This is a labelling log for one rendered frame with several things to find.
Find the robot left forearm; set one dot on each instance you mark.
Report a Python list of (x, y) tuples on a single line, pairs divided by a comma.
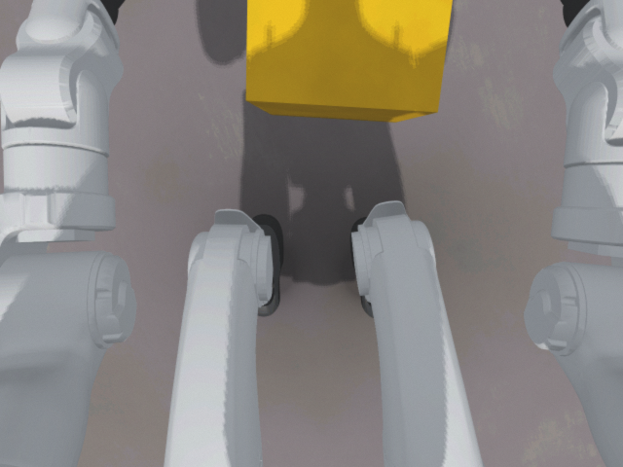
[(54, 94)]

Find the left robot foot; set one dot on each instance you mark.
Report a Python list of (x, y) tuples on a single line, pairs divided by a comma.
[(271, 227)]

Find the left robot shin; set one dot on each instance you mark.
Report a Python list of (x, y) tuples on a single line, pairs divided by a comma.
[(225, 217)]

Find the robot right hand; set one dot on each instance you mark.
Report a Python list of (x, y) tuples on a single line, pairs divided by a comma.
[(571, 9)]

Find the robot right forearm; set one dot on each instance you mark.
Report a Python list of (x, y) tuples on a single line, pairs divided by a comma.
[(589, 75)]

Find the left robot upper arm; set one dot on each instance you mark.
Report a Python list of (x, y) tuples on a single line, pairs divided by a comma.
[(59, 312)]

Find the right robot upper arm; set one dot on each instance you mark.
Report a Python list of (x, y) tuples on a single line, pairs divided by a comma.
[(575, 311)]

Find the carton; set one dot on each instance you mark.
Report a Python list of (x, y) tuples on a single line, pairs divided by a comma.
[(366, 60)]

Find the robot left hand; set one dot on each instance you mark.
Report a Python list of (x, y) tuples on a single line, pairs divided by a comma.
[(112, 7)]

